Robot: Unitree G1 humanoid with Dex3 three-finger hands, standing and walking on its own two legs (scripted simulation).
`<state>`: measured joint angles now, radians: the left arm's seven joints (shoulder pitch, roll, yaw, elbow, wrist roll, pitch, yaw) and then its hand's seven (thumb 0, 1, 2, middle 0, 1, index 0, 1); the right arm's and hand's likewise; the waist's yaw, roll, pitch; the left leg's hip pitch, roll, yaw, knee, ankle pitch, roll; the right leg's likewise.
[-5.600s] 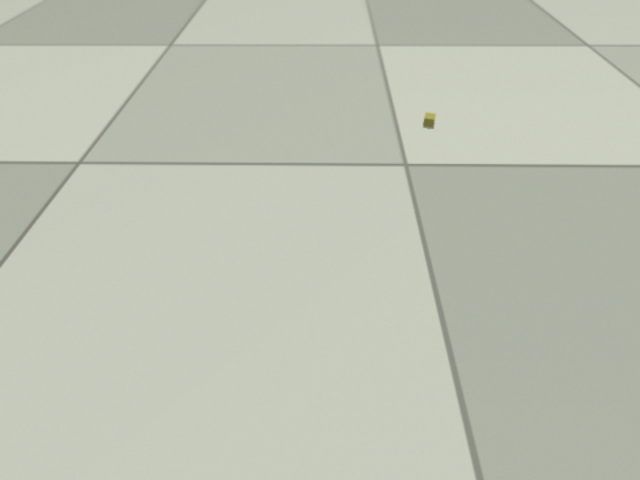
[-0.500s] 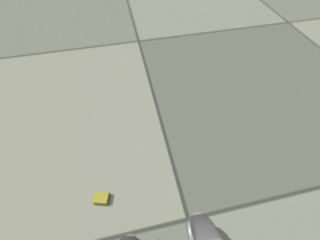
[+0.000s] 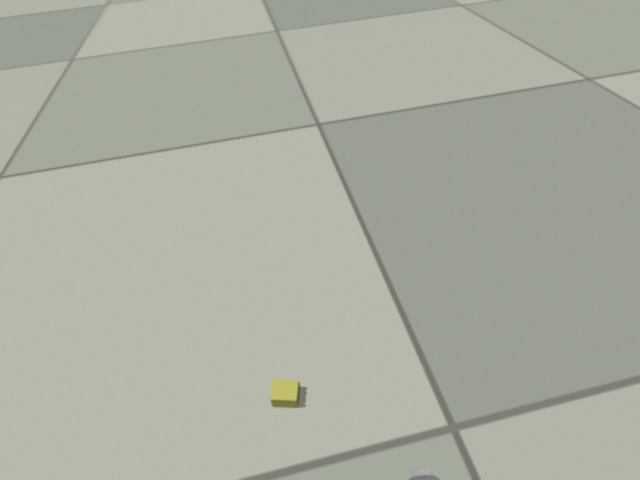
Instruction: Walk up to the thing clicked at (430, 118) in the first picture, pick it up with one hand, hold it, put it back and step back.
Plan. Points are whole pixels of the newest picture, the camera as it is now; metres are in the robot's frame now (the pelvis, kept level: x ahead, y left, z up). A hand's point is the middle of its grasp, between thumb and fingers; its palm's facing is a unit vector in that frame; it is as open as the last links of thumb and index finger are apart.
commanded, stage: walk up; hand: left
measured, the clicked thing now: (285, 393) +0.57 +0.18 -0.70
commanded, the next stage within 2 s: none
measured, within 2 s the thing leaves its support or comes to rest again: neither
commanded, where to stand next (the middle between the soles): +0.16 -0.06 m, yaw -4 degrees
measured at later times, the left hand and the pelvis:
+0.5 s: hand out of the picture +0.17 +0.24 -0.12, palm faces -0.24 -0.93 -0.29, open 7.4 cm; pelvis +0.07 +0.00 +0.04, yaw -10 degrees
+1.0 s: hand (211, 375) +0.34 +0.21 -0.12, palm faces -0.16 -0.92 -0.37, open 7.4 cm; pelvis +0.16 -0.03 +0.03, yaw -9 degrees
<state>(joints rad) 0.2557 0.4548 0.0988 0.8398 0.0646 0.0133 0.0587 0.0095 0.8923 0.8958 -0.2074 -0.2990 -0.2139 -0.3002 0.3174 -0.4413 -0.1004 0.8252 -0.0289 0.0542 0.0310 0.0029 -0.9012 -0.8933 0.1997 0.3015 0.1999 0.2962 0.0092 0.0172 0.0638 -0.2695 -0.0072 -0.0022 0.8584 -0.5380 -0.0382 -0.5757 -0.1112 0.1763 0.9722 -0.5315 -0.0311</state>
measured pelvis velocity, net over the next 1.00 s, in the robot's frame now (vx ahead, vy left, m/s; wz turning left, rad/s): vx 0.16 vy -0.03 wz -0.15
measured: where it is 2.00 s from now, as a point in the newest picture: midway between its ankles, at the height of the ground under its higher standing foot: outside the picture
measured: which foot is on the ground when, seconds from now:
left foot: down 0.00-0.56, up 0.58-0.86, down 0.88-1.00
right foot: up 0.00-0.48, down 0.50-0.92, up 0.94-1.00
